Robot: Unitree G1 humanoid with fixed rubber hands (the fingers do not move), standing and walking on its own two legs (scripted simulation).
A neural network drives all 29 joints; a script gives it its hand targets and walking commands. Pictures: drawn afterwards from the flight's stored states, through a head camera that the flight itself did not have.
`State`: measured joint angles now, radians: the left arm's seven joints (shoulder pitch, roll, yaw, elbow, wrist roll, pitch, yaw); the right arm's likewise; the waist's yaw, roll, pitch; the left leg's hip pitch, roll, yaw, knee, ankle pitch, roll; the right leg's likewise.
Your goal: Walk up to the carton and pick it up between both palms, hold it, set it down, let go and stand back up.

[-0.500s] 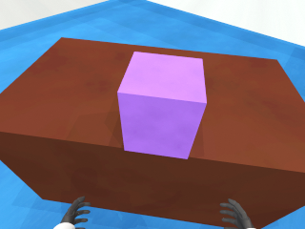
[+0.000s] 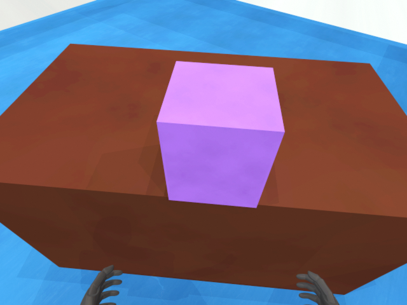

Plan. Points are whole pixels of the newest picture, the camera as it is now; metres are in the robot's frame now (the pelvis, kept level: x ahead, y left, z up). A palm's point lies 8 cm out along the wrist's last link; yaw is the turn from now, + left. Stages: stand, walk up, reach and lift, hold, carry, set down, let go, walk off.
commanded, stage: stand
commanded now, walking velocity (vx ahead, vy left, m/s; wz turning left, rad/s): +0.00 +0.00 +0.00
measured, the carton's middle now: (217, 137) +0.46 -0.01 +0.07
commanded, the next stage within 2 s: none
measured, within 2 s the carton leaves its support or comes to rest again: neither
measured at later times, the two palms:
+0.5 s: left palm out of the picture +0.09 +0.24 -0.14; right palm out of the picture +0.04 -0.22 -0.14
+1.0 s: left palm out of the picture -0.01 +0.23 -0.15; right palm out of the picture -0.06 -0.18 -0.15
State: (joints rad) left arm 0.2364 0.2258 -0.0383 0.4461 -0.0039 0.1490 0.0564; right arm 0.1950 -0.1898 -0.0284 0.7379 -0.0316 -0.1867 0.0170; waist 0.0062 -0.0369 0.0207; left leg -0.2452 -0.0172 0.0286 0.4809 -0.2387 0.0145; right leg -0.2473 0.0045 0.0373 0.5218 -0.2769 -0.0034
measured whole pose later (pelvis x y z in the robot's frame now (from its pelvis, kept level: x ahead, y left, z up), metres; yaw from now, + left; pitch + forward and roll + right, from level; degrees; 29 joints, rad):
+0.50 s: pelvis +0.04 +0.02 -0.01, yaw -4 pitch +2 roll +0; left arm 0.40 0.17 -0.01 0.83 0.03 -0.03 0.03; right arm 0.36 -0.17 -0.05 0.96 -0.03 0.00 -0.01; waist -0.01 -0.01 -0.09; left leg -0.26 0.01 0.09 0.59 -0.37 0.03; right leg -0.27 0.03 0.10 0.59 -0.36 0.01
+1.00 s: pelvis +0.00 +0.03 +0.00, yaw -6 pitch +0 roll +0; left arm 0.40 0.10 -0.01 1.05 0.02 -0.01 0.04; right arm 0.37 -0.12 -0.04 1.10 -0.02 0.01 -0.03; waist -0.01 0.01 -0.04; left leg -0.23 0.00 0.13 0.51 -0.28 0.05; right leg -0.26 0.01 0.13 0.52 -0.26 0.04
